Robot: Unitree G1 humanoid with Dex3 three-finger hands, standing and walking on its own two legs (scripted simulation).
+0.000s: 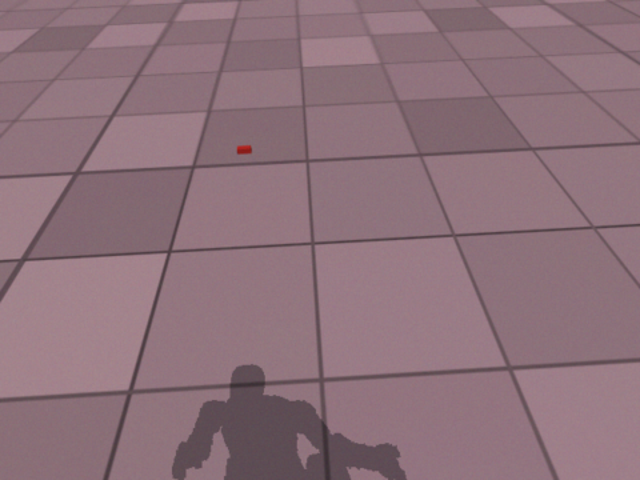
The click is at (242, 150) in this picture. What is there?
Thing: small brick
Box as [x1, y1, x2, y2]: [237, 145, 251, 153]
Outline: 250,145 237,146 238,153 249,153 251,151
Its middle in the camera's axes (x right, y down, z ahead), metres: -0.42 -0.57 +2.25
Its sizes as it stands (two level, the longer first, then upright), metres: 0.078 0.034 0.032
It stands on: the floor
